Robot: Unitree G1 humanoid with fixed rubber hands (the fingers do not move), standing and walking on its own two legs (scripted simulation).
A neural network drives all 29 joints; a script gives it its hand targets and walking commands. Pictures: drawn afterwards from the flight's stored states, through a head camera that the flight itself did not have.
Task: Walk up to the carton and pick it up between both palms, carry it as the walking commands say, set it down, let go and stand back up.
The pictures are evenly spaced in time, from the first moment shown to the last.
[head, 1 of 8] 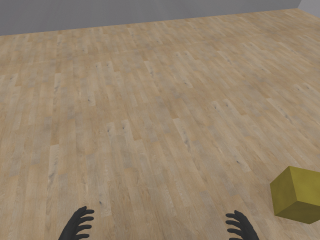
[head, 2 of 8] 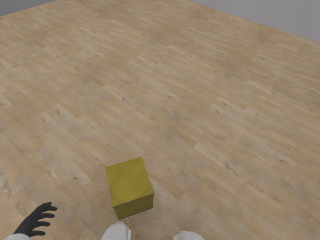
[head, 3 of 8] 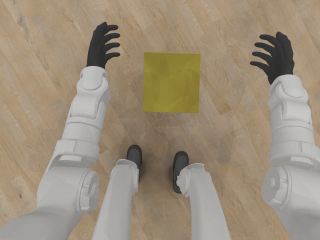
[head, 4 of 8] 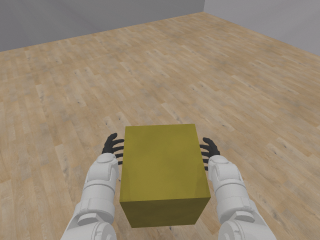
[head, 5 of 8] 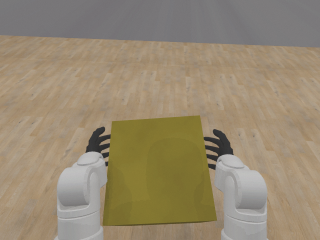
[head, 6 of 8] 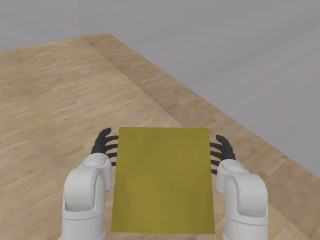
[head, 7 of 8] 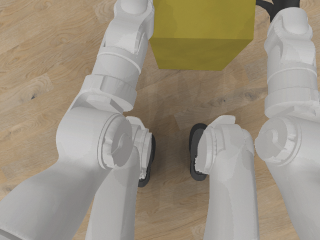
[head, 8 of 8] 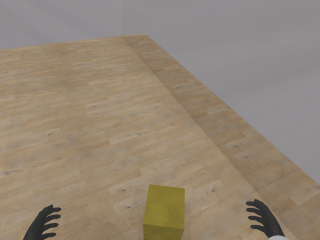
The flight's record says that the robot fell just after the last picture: no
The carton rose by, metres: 0.67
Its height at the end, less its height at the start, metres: +0.00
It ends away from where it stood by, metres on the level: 1.25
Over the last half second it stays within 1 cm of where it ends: yes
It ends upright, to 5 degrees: yes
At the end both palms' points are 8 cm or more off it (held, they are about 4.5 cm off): yes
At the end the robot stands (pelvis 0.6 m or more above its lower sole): yes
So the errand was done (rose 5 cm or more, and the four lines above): yes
